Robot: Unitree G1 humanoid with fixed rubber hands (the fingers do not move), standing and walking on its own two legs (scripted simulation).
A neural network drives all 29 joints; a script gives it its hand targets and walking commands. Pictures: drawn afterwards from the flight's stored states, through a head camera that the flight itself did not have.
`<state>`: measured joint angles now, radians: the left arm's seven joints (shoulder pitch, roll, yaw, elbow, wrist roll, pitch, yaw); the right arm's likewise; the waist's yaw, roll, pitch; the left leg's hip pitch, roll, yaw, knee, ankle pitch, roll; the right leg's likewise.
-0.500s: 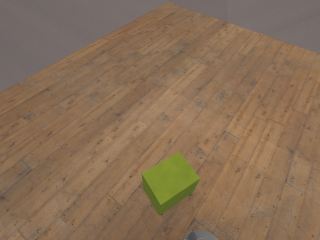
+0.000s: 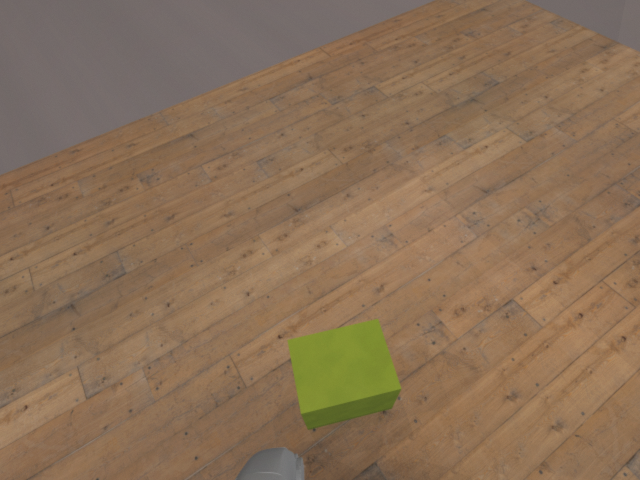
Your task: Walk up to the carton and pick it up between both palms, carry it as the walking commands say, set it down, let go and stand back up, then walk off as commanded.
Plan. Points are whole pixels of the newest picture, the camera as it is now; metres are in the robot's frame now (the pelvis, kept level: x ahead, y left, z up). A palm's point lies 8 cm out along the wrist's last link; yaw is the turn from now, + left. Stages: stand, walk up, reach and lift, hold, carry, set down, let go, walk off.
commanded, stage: walk up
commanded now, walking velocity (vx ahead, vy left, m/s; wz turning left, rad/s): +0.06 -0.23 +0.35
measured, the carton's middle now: (342, 375) +0.41 +0.00 -0.66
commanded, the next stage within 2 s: none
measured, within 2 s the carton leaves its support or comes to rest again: neither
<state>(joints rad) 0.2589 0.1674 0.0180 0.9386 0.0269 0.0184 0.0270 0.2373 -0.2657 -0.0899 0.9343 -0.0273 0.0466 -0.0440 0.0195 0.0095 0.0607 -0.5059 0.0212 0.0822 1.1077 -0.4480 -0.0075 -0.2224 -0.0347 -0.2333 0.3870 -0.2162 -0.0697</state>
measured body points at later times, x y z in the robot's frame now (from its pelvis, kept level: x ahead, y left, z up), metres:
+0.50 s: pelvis +0.00 -0.06 -0.01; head +0.02 -0.06 +0.44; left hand -0.04 +0.16 -0.16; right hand +0.09 -0.26 -0.17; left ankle -0.01 +0.05 -0.73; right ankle +0.00 -0.07 -0.75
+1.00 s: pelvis -0.01 -0.02 -0.03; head +0.00 +0.03 +0.42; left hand -0.05 +0.20 -0.20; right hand +0.08 -0.24 -0.16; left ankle -0.01 +0.08 -0.75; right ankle +0.00 -0.07 -0.74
